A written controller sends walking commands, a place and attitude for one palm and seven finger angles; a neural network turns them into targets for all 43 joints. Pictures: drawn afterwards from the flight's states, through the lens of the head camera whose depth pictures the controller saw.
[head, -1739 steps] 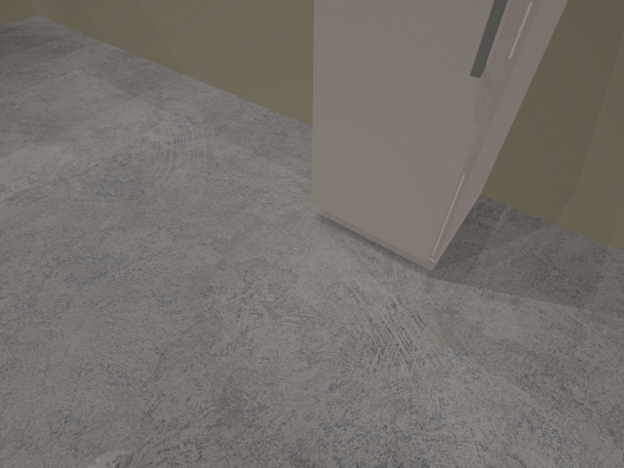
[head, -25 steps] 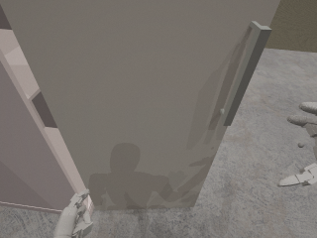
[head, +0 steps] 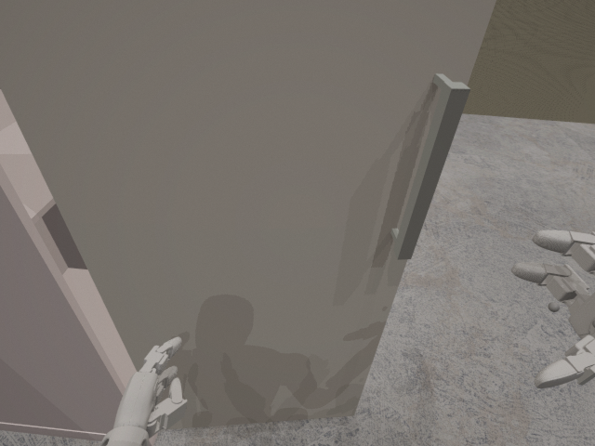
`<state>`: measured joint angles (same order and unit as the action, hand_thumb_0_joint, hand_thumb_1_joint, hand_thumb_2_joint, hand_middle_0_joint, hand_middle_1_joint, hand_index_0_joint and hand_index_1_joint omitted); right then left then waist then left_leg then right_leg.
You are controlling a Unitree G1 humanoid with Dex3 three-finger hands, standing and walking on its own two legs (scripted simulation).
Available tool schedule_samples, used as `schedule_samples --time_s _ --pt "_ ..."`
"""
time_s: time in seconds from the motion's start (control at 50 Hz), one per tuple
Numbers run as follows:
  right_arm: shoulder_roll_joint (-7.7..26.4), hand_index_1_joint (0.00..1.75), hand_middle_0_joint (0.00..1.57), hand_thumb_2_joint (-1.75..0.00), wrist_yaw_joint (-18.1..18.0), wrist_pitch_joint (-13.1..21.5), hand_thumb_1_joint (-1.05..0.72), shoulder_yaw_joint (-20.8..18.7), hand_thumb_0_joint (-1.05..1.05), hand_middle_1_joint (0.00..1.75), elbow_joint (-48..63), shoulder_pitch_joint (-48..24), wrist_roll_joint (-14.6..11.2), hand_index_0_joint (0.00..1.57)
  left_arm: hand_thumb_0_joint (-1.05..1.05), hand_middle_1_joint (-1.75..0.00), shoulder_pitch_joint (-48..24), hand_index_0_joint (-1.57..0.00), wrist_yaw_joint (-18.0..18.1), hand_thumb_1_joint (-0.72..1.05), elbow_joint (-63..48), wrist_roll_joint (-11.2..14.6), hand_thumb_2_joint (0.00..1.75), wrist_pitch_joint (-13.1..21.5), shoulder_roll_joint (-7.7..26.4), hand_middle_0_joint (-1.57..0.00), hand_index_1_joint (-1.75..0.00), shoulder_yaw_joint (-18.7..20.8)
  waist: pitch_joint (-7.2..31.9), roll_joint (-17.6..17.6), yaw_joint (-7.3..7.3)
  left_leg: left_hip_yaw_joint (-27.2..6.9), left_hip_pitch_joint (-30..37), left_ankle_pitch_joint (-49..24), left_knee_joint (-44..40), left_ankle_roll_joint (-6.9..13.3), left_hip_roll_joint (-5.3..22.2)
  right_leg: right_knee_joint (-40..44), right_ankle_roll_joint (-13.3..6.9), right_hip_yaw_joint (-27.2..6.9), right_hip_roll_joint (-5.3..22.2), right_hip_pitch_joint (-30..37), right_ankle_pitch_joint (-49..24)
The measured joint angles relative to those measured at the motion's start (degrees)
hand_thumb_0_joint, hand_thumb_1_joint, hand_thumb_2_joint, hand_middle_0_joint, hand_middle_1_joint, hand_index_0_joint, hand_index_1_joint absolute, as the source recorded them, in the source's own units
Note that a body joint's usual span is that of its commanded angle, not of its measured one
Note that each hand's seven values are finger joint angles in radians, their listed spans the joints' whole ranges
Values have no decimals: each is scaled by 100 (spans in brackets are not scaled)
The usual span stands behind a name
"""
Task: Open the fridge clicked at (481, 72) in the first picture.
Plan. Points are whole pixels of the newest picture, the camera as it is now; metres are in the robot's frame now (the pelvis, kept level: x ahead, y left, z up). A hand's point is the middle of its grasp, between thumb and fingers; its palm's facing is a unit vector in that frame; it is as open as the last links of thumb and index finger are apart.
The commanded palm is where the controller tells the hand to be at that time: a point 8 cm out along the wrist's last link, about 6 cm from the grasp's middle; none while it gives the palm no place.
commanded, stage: draw the hand back to the body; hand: right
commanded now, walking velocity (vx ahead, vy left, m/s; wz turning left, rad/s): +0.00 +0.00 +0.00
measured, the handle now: (419, 176) +0.41 -0.18 +0.21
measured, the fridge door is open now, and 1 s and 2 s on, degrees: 80 80 80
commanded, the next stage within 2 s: step back with the hand held close in 1.18 s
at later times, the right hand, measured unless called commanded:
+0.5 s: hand (547, 327) +0.20 -0.26 +0.17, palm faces +0.46 +0.83 -0.32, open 11.8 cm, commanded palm +0.15 -0.29 +0.18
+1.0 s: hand (559, 337) +0.18 -0.26 +0.17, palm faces +0.48 +0.81 -0.34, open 7.6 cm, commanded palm +0.14 -0.29 +0.18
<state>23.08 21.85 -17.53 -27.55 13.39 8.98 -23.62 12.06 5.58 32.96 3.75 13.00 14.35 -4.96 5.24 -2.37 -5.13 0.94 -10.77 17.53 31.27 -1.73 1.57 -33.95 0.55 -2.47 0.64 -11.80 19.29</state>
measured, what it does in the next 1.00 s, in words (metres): stands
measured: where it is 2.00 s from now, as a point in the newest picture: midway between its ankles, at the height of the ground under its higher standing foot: outside the picture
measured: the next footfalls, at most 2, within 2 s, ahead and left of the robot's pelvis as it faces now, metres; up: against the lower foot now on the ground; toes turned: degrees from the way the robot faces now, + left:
none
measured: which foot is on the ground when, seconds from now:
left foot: down 0.00-1.00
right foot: down 0.00-1.00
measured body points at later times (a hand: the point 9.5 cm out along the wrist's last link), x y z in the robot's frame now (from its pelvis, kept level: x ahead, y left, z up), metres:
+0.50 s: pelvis -0.01 +0.01 +0.01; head -0.04 +0.02 +0.46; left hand +0.16 +0.22 -0.08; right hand +0.17 -0.30 +0.18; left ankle -0.01 +0.14 -0.73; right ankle -0.01 -0.12 -0.73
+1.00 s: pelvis -0.01 +0.01 +0.01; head -0.04 +0.02 +0.46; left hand +0.19 +0.22 -0.06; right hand +0.15 -0.30 +0.19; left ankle -0.01 +0.14 -0.73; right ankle -0.01 -0.12 -0.73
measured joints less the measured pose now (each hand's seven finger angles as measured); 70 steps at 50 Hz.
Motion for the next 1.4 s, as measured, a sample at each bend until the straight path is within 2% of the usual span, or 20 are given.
schedule_samples --time_s 0.06,0.12,0.14,0.18,0.24,0.3,0.38,0.52,0.66,0.92,1.08,1.32,1.4 --pt "-107 114 25 -20 -84 -203 55 149 -1 115 -46 -5 238 25 1 -30 -55 -21 23 90 -18 3 90 -56 40 -21 -30 0 -106 0 -56 53 36 -27 -20 -2 14 -14 -7 -53 -17 -2 -31" --pt "-198 113 25 -22 -114 -203 52 415 -1 113 203 105 418 25 1 -30 -63 -21 82 90 -48 -17 90 -33 41 -21 -30 -10 -212 11 -69 81 64 -52 -28 0 27 -11 -11 -82 -31 12 -63" --pt "-183 112 25 -22 -341 -58 51 564 -1 112 377 179 635 25 1 -30 -64 -21 76 90 -30 -98 90 10 21 -21 -30 1 -237 19 -68 83 75 -65 -46 2 22 0 -8 -84 -26 20 -75" --pt "-155 109 25 -24 -1069 414 47 774 -1 110 682 355 1024 25 1 -30 -90 -21 47 90 43 -254 90 110 -40 -21 -30 -4 -276 66 -28 70 55 -101 -77 9 20 61 5 -72 -24 21 -118" --pt "-203 105 25 -28 -1871 994 39 781 -1 105 850 504 1374 25 1 -30 -106 -21 4 90 120 -364 90 97 -142 -21 -30 1 -383 121 31 50 39 -145 -104 24 21 159 27 -52 -22 46 -196" --pt "-255 100 25 -32 -2322 1376 30 689 -1 100 759 598 1588 25 1 -30 -58 -21 -15 90 228 -405 90 -16 -199 -21 -30 43 -469 93 45 24 79 -198 -173 32 11 261 35 -25 -11 111 -255" --pt "-357 92 24 -39 -2606 1667 17 704 -1 92 558 763 1739 24 1 -30 41 -21 -15 90 424 -429 90 -159 -188 -21 -30 114 -553 -2 52 -6 158 -251 -272 23 20 400 23 8 -18 220 -321" --pt "-419 78 23 -51 -2729 1938 -8 898 0 78 508 1078 1892 24 1 -30 158 -21 30 90 680 -470 90 -247 -133 -21 -30 235 -569 -35 86 -44 290 -284 -394 25 36 632 20 51 -30 417 -403" --pt "-333 63 23 -63 -2736 2155 -33 780 0 63 523 1240 1932 23 1 -30 53 -21 49 91 658 -467 90 -252 -97 -21 -30 364 -557 -38 111 -76 438 -323 -526 45 -6 770 41 88 15 586 -426" --pt "-423 37 22 -84 -2705 2142 -76 848 1 37 636 1498 1968 22 1 -30 -128 -20 39 91 495 -500 90 -312 -137 -21 -30 397 -580 3 -7 -57 582 -387 -706 45 -17 903 40 76 27 703 -471" --pt "-421 31 21 -89 -2746 2109 -86 801 1 32 622 1341 1979 21 1 -30 -149 -21 19 91 524 -520 90 -336 -221 -21 -30 322 -602 1 -33 -48 647 -406 -758 24 17 950 20 68 -6 758 -493" --pt "-421 30 21 -90 -2718 2045 -89 831 2 30 614 1337 1995 21 1 -30 -67 -21 -18 91 556 -534 90 -414 -234 -21 -30 313 -637 19 9 -90 665 -449 -804 -3 44 1004 -6 112 -33 792 -528" --pt "-302 30 21 -90 -2755 2340 -89 562 2 30 708 1257 2066 21 1 -30 -118 -21 -76 91 395 -510 90 -603 -175 -21 -30 276 -631 1 158 -2 501 -536 -886 -16 20 873 -16 23 -12 496 -536"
